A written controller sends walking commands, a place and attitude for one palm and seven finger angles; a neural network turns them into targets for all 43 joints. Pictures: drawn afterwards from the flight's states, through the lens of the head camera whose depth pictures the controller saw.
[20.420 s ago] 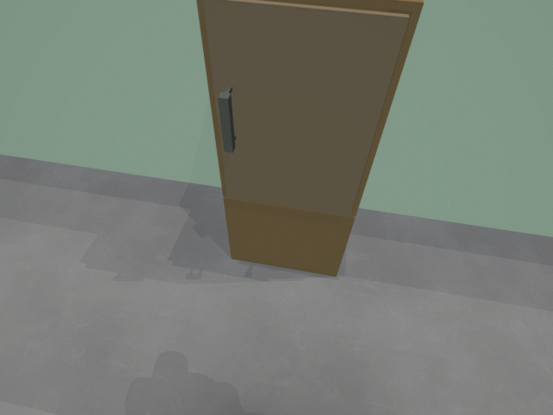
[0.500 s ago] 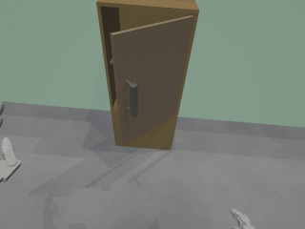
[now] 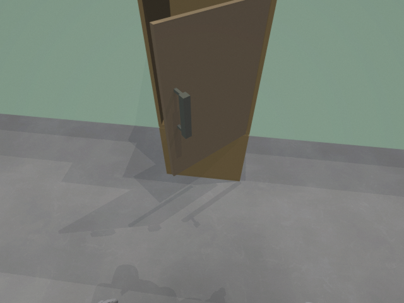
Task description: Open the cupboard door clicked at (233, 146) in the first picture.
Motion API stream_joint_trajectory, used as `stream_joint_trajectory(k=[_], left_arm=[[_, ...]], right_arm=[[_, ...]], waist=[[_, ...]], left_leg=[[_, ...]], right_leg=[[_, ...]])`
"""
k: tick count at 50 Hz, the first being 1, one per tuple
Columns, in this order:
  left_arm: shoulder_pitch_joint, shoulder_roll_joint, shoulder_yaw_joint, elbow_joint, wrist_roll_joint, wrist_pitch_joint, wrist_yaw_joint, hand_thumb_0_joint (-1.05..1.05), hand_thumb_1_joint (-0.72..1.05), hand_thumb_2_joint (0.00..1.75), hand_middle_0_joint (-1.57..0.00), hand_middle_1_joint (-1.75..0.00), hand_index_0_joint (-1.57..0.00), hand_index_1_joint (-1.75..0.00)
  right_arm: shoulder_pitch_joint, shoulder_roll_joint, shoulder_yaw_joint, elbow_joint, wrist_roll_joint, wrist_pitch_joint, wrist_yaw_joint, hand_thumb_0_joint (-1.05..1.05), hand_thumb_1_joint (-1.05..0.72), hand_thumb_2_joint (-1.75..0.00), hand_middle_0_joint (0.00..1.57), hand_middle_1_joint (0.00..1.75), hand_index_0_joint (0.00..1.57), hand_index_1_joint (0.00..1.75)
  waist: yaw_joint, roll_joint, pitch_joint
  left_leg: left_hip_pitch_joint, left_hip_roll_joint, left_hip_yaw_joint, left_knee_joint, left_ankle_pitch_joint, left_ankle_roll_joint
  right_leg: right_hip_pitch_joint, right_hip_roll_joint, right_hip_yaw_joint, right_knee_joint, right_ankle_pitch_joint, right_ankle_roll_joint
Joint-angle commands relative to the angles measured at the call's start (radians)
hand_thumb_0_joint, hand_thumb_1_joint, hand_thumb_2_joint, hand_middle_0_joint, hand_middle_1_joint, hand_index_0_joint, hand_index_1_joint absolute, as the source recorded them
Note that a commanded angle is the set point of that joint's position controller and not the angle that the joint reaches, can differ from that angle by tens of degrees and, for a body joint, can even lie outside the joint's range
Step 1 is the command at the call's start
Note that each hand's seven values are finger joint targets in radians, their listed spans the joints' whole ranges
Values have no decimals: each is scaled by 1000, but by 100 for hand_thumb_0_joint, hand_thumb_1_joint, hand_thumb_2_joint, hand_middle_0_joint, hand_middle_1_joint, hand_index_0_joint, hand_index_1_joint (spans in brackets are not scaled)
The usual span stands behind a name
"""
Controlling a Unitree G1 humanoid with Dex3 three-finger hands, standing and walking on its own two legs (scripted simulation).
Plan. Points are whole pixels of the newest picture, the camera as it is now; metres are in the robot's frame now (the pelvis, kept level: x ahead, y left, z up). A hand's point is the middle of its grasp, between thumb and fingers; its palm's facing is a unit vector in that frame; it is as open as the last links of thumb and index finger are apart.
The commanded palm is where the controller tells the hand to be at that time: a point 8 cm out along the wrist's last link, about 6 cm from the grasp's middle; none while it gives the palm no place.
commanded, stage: let the arm hang, fingers relaxed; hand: left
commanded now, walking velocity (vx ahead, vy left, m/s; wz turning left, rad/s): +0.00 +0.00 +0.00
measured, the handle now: (181, 113) +0.65 +0.08 -0.01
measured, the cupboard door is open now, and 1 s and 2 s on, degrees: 45 45 45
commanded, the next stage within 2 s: look to check the result in 0.84 s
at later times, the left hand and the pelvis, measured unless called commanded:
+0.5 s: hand out of the picture +0.00 +0.22 -0.16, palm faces +0.02 -0.96 -0.27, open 7.4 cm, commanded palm none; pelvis -0.01 +0.01 +0.01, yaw +1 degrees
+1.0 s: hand out of the picture +0.08 +0.23 -0.15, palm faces -0.01 -0.96 -0.30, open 7.4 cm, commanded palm none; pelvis +0.01 +0.01 +0.02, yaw +0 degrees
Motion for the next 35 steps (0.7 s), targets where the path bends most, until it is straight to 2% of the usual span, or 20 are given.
stream_joint_trajectory(k=[1, 3, 4, 8, 11, 16, 18, 21, 25, 35], left_arm=[[-49, 198, 49, 42, -17, -74, 27, 0, 90, 90, -20, -30, -20, -30], [0, 163, 57, 115, -20, -74, 31, 0, 90, 90, -20, -30, -20, -30], [7, 167, 55, 145, -21, -71, 32, 0, 90, 90, -20, -30, -20, -30], [24, 154, 45, 234, -24, -70, 31, 0, 90, 90, -20, -30, -20, -30], [28, 150, 42, 271, -24, -67, 33, 0, 90, 90, -20, -30, -20, -30], [36, 157, 45, 303, -22, -60, 34, 0, 90, 90, -20, -30, -20, -30], [34, 163, 47, 306, -20, -60, 35, 0, 90, 90, -20, -30, -20, -30], [24, 172, 51, 304, -20, -59, 35, 0, 90, 90, -20, -30, -20, -30], [3, 185, 55, 298, -16, -62, 35, 0, 90, 90, -20, -30, -20, -30], [-63, 218, 60, 280, -17, -76, 33, 0, 90, 90, -20, -30, -20, -30]], right_arm=[[42, -99, -23, 31, 5, -4, -16, 0, -90, -90, 20, 30, 20, 30], [36, -90, -25, 65, 1, -8, -25, 0, -90, -90, 20, 30, 20, 30], [32, -93, -24, 77, 4, -5, -28, 0, -90, -90, 20, 30, 20, 30], [76, -93, -26, 136, 8, -2, -33, 0, -90, -90, 20, 30, 20, 30], [96, -93, -28, 163, 9, 0, -36, 0, -90, -90, 20, 30, 20, 30], [105, -101, -32, 184, 6, 2, -36, 0, -90, -90, 20, 30, 20, 30], [106, -108, -36, 187, 5, 2, -35, 0, -90, -90, 20, 30, 20, 30], [101, -106, -37, 191, 3, 2, -33, 0, -90, -90, 20, 30, 20, 30], [86, -113, -40, 191, 2, -1, -29, 0, -90, -90, 20, 30, 20, 30], [25, -147, -42, 184, 4, -14, -26, 0, -90, -90, 20, 30, 20, 30]], waist=[[5, 35, -33], [27, 151, -57], [34, 157, -36], [32, 47, -31], [30, 32, -8], [38, 20, 32], [38, -10, 44], [38, 16, 47], [39, 2, 54], [37, 14, 21]], left_leg=[[149, 61, -52, -83, 78, 13], [128, 94, -84, -141, 84, 22], [103, 101, -94, -153, 71, 25], [106, 108, -96, -186, 31, 28], [112, 115, -103, -205, 22, 32], [75, 121, -126, -251, -70, 38], [70, 115, -124, -252, -85, 39], [72, 111, -130, -258, -95, 38], [67, 111, -132, -264, -90, 38], [111, 117, -124, -252, 45, 32]], right_leg=[[-54, -151, 190, -300, 44, -49], [18, -119, 152, -272, 79, -36], [39, -112, 141, -275, 86, -33], [56, -111, 123, -302, 50, -34], [43, -109, 108, -306, 31, -34], [40, -103, 95, -301, -33, -32], [27, -105, 98, -307, -61, -31], [14, -105, 100, -301, -76, -32], [14, -109, 100, -298, -70, -32], [56, -124, 104, -298, 46, -28]])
